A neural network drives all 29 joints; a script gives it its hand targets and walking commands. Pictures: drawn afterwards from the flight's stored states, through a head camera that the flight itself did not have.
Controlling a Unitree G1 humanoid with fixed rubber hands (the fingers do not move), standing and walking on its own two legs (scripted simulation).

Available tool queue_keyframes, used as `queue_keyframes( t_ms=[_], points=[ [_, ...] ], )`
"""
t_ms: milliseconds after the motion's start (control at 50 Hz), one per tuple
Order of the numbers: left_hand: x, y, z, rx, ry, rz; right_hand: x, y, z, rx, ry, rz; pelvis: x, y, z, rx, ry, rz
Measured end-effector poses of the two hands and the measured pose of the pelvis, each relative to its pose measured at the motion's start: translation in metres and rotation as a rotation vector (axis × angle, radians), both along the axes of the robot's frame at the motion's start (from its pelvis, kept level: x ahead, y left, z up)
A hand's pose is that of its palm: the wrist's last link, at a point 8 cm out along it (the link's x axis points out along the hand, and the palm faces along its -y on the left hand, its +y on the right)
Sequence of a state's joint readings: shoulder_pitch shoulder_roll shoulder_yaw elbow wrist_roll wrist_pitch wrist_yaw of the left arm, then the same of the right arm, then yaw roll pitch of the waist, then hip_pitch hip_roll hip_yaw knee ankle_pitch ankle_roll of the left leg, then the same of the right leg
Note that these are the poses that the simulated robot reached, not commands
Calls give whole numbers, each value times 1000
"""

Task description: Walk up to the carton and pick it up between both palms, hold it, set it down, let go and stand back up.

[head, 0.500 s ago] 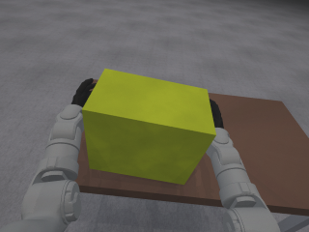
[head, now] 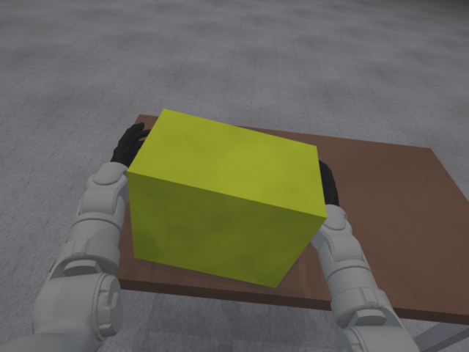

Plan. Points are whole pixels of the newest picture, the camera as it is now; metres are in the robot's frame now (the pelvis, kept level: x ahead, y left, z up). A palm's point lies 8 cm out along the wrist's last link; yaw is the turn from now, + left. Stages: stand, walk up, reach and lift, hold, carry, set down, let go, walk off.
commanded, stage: set down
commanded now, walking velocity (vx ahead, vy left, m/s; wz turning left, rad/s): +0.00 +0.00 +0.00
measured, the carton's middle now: (222, 203) +0.35 +0.01 +0.08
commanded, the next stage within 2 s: none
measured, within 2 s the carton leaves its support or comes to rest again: neither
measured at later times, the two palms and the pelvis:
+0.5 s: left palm (129, 175) +0.40 +0.18 +0.10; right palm (324, 216) +0.33 -0.18 +0.07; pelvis +0.00 +0.00 +0.00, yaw +0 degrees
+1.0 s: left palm (127, 179) +0.40 +0.19 +0.09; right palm (322, 217) +0.33 -0.18 +0.07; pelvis +0.00 +0.00 +0.00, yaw +0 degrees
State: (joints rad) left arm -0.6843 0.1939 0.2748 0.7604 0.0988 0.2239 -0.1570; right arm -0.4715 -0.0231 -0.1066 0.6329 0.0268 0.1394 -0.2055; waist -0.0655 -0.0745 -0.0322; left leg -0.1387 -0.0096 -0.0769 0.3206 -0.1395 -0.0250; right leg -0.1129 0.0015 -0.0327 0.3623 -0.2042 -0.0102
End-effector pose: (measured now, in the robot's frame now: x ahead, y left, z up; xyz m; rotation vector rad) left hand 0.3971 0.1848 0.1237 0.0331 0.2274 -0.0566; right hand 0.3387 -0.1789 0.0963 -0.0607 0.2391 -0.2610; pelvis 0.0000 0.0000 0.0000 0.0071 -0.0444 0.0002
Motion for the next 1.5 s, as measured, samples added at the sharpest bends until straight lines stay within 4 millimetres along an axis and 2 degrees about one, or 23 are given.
queue_keyframes(
  t_ms=[520, 1100, 1500],
  points=[
    [0, -4, -28, -2, 21, -27, -9, -3, -25, -16, 23, -18, 1, 0, 0, 0, 5, 0],
    [-2, 2, -39, 13, -2, -38, -9, 2, -28, 8, -28, -31, 4, 0, 0, 1, 10, 0],
    [-1, 10, -54, 18, 17, -43, -5, 9, -32, 0, -77, -29, 7, 3, 0, 2, 16, 3]
  ],
)
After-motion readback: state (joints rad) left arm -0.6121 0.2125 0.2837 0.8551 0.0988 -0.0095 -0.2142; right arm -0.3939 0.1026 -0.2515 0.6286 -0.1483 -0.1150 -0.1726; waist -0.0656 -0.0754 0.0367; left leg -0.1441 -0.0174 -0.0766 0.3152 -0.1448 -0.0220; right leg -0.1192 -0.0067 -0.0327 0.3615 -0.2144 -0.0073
